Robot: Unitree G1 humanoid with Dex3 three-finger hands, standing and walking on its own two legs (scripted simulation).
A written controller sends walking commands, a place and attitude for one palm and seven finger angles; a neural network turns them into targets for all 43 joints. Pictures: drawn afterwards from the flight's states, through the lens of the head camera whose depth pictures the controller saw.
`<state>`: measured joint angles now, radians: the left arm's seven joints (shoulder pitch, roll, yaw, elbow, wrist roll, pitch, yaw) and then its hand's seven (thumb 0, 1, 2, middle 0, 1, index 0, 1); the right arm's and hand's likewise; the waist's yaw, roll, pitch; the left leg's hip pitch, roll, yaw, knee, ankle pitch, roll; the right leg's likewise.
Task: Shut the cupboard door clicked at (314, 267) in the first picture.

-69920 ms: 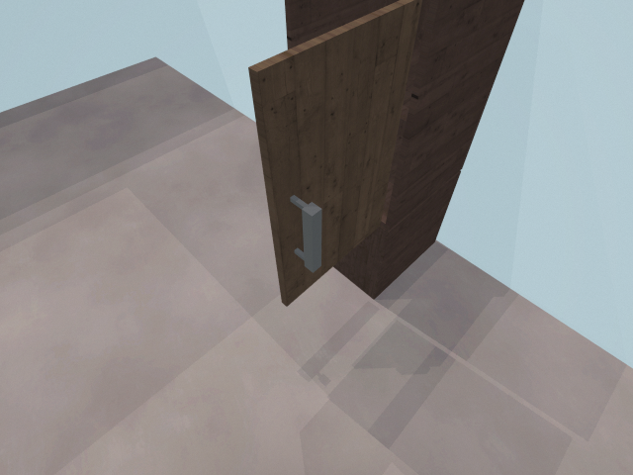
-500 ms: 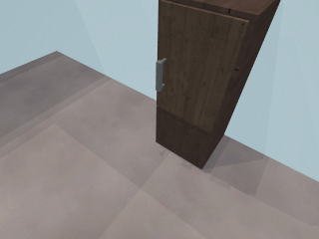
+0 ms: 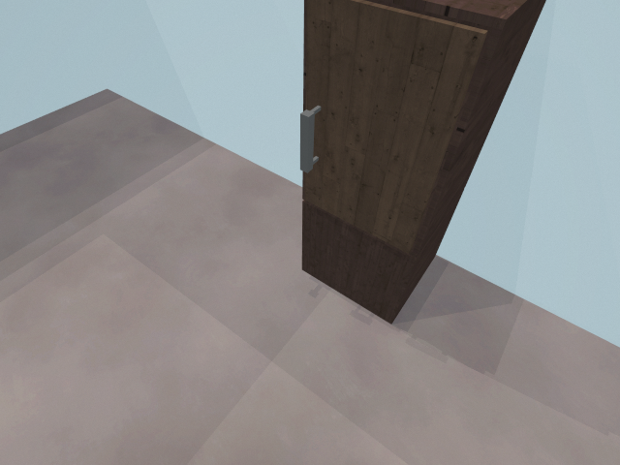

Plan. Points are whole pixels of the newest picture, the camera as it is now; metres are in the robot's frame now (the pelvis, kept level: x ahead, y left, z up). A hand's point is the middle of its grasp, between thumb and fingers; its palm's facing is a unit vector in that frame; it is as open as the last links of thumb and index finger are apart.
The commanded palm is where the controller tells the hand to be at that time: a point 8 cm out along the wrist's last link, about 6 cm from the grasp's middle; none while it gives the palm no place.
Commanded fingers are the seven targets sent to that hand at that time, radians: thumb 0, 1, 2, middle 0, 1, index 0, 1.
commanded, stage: look to check the result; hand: left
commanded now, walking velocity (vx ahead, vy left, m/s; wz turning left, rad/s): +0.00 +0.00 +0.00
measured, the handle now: (311, 139) +0.89 +0.04 -0.09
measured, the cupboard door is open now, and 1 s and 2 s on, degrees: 0 0 0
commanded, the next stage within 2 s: stand and wait in 0.10 s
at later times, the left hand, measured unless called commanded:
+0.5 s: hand out of the picture +0.03 +0.20 -0.17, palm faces +0.01 -0.97 -0.24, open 7.4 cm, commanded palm none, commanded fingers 0.00 0.90 0.90 -0.20 -0.30 -0.20 -0.30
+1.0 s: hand out of the picture +0.04 +0.19 -0.17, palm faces +0.02 -0.97 -0.23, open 7.4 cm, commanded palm none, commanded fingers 0.00 0.90 0.90 -0.20 -0.30 -0.20 -0.30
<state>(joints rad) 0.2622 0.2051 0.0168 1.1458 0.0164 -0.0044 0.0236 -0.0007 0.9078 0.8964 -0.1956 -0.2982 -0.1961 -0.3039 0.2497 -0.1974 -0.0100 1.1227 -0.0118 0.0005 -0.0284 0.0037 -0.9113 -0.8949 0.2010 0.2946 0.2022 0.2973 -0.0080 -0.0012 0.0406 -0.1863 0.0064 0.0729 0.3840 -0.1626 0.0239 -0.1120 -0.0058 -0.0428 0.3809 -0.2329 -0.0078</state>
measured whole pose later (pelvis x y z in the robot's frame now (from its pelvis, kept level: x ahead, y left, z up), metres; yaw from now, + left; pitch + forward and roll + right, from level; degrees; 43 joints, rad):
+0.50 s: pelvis +0.02 +0.00 +0.00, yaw +0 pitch -2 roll +0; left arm 0.23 0.22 0.01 1.15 0.02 -0.01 0.02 0.00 0.91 0.90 -0.20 -0.30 -0.20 -0.30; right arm 0.21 -0.21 0.00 1.13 -0.01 0.00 -0.03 0.00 -0.91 -0.89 0.20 0.29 0.20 0.30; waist -0.01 -0.01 0.04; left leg -0.15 0.00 0.07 0.36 -0.17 0.02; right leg -0.07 -0.01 -0.05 0.34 -0.24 -0.01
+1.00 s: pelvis +0.03 -0.01 +0.00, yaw +0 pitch -1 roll +0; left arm 0.24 0.21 0.01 1.15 0.01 -0.01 0.02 0.00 0.91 0.90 -0.20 -0.30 -0.20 -0.30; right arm 0.21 -0.20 0.00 1.14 -0.01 0.00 -0.03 0.00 -0.91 -0.89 0.20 0.29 0.20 0.30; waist 0.00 -0.01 0.04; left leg -0.13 0.00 0.06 0.35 -0.19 0.01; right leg -0.04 -0.01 -0.05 0.33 -0.26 -0.01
